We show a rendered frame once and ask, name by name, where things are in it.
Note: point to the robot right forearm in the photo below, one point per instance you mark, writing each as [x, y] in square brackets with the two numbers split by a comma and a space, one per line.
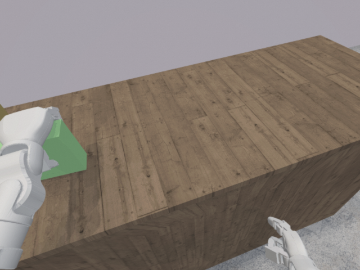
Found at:
[301, 262]

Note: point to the left robot hand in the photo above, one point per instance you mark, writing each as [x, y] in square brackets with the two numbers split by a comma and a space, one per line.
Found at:
[32, 124]

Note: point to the robot left forearm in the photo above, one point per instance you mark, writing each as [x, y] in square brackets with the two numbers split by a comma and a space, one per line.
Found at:
[21, 195]

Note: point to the table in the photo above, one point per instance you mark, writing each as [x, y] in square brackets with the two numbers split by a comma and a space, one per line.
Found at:
[185, 166]

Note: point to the sponge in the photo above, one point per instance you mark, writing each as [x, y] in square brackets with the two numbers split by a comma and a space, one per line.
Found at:
[62, 146]

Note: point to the right robot hand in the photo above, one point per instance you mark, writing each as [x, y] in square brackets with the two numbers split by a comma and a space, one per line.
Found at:
[279, 251]

